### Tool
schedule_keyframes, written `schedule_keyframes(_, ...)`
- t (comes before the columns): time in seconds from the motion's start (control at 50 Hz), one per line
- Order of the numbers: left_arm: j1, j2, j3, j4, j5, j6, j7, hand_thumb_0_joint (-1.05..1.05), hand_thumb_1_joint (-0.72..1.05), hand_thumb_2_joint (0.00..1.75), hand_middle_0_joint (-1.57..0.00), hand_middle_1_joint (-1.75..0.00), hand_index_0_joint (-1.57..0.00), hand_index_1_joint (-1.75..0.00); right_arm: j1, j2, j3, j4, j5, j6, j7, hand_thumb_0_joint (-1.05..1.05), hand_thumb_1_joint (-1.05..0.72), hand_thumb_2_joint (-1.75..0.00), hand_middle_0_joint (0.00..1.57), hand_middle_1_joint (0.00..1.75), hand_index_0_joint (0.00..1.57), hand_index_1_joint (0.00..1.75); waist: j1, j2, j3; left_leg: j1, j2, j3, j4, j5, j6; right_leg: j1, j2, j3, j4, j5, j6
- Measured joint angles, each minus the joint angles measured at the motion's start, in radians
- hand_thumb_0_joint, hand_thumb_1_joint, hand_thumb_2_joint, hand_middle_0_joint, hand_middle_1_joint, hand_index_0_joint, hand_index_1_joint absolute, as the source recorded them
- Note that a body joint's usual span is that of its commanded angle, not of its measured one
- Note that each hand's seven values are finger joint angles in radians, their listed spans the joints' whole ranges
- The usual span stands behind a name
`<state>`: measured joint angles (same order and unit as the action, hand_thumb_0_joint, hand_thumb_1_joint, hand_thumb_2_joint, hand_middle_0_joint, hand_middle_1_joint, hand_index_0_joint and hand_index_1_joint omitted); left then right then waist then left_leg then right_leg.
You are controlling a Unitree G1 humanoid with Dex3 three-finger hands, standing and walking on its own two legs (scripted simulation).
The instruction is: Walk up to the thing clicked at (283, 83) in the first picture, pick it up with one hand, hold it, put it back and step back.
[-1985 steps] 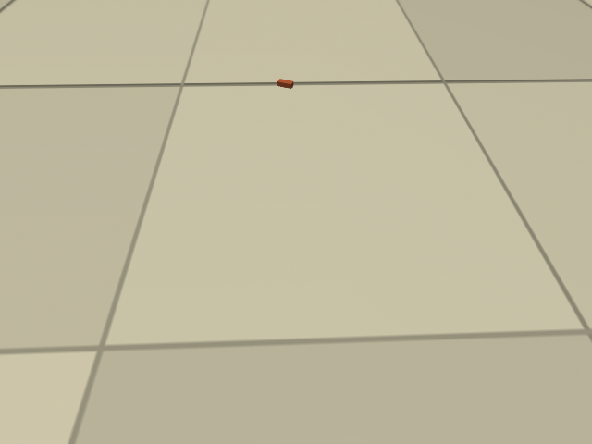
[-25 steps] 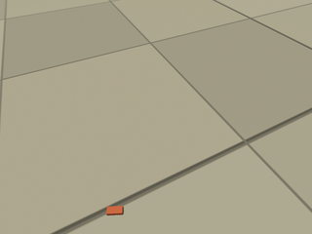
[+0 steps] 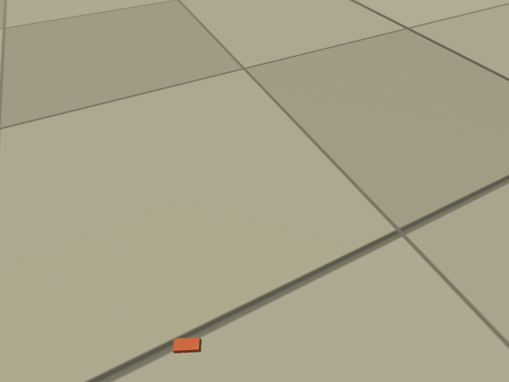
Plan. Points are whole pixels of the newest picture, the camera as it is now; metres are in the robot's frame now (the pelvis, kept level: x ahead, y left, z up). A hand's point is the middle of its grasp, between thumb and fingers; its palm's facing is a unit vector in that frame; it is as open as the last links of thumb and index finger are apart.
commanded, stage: stand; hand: left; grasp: from above
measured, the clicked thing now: (187, 345) +0.39 +0.26 -0.77
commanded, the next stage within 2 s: step back in 0.66 s
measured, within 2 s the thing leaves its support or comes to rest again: neither
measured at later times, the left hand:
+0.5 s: hand out of the picture +0.08 +0.25 -0.16, palm faces +0.01 -0.94 -0.34, open 7.4 cm
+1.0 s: hand out of the picture +0.11 +0.31 -0.18, palm faces -0.02 -0.93 -0.37, open 7.4 cm
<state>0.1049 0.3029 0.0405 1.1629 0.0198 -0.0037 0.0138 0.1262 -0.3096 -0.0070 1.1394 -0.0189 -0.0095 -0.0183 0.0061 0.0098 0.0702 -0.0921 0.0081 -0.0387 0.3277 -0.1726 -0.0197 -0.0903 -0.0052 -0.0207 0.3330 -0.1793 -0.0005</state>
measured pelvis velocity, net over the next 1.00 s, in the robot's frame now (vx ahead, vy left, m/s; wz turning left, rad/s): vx -0.05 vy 0.04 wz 0.01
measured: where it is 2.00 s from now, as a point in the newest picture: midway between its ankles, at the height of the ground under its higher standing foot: outside the picture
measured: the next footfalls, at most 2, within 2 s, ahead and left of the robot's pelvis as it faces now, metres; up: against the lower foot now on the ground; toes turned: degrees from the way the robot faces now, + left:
right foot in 1.38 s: -0.09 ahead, -0.08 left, +0.00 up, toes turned -2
left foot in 1.74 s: -0.19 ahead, +0.17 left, +0.00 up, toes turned -4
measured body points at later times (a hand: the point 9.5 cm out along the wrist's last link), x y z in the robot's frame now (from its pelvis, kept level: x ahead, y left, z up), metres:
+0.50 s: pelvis +0.01 +0.00 +0.00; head +0.01 +0.00 +0.45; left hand +0.08 +0.30 -0.13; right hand +0.08 -0.30 -0.14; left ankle +0.01 +0.13 -0.75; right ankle +0.01 -0.12 -0.75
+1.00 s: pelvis -0.05 +0.04 -0.02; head +0.03 +0.07 +0.42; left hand +0.11 +0.36 -0.16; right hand +0.03 -0.29 -0.13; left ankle -0.05 +0.14 -0.75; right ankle +0.00 -0.11 -0.73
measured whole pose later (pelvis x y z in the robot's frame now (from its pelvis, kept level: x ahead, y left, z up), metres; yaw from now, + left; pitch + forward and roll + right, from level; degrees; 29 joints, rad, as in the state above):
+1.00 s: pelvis -0.05 +0.04 -0.02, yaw +0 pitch -1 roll +0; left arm -0.01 0.41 0.07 0.93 0.01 0.06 0.02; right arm 0.12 -0.39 -0.06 0.98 -0.02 0.03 0.00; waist -0.02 -0.06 0.20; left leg -0.26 -0.05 -0.02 0.64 -0.36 0.04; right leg -0.39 -0.02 0.08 0.76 -0.40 0.00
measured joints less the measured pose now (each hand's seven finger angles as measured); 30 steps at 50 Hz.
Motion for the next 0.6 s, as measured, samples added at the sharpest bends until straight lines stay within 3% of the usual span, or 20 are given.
schedule_keyframes(0.6, -0.003, 0.022, -0.015, -0.016, -0.005, -0.008, -0.007, 0.01, 0.90, 0.90, -0.20, -0.30, -0.20, -0.30, -0.012, -0.025, 0.007, -0.004, 0.004, 0.002, 0.011, 0.01, -0.90, -0.89, 0.21, 0.30, 0.20, 0.29, -0.007, -0.002, -0.009, 0.005, 0.003, 0.002, -0.012, -0.005, -0.001, 0.004, 0.002, 0.002, -0.011, -0.005, -0.002)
